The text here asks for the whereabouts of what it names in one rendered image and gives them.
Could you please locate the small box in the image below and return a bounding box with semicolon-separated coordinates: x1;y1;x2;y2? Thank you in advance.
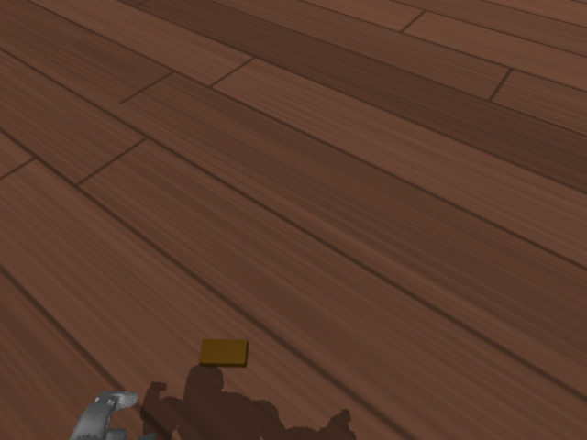
199;339;249;368

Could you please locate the left robot hand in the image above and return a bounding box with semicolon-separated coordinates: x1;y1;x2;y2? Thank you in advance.
70;390;156;440

